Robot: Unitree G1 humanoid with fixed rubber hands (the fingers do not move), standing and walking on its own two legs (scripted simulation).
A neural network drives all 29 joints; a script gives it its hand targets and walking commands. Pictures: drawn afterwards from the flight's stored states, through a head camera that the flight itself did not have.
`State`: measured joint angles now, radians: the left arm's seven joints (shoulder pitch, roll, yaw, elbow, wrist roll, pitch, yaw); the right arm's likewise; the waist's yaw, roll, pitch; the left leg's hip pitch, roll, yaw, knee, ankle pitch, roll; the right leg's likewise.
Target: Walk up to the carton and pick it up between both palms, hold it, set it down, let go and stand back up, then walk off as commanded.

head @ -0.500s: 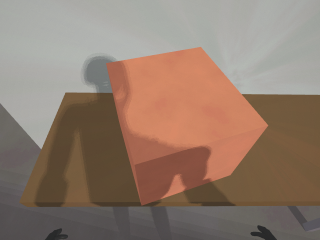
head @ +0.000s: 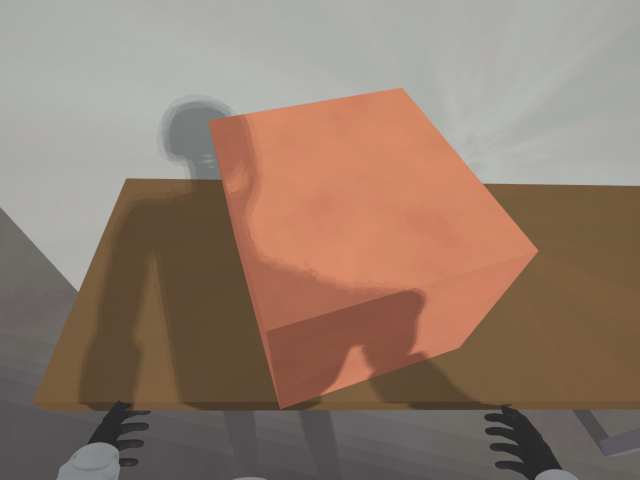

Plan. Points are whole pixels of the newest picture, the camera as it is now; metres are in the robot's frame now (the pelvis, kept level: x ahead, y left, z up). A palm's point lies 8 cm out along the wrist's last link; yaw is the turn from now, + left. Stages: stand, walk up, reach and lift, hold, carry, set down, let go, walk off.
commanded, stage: reach and lift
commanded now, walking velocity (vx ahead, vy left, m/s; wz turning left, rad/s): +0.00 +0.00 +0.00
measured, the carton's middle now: (343, 243) +0.40 -0.02 +0.04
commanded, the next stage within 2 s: none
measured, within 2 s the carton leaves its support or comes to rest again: neither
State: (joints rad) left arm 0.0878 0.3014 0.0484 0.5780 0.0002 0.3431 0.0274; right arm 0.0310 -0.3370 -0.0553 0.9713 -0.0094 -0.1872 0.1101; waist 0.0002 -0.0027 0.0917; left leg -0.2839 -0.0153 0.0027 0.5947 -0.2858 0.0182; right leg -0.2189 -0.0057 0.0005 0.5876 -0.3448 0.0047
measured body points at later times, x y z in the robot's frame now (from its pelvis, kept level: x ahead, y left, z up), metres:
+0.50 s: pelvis -0.04 -0.01 +0.00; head -0.05 -0.01 +0.45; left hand +0.14 +0.24 -0.06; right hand +0.12 -0.28 -0.07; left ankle +0.02 +0.11 -0.73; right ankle -0.02 -0.12 -0.73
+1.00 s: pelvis -0.02 -0.02 +0.00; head -0.03 -0.02 +0.45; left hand +0.14 +0.21 -0.04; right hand +0.16 -0.30 -0.03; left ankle +0.02 +0.11 -0.73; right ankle -0.02 -0.12 -0.73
